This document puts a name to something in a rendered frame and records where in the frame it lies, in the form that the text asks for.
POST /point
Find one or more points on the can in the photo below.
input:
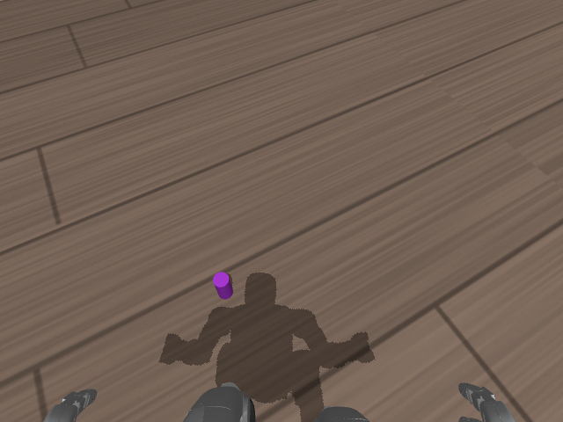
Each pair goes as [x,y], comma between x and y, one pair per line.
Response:
[223,287]

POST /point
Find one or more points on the left robot hand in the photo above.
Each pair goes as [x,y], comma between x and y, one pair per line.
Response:
[72,405]

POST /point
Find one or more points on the right robot hand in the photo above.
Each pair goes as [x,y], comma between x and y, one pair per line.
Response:
[484,401]

